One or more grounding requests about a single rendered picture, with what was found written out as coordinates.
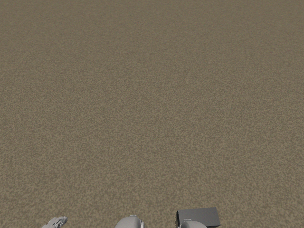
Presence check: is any carton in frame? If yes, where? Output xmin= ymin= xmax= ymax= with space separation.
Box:
xmin=176 ymin=207 xmax=221 ymax=228

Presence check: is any left robot hand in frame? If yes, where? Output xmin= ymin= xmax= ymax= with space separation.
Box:
xmin=42 ymin=216 xmax=68 ymax=228

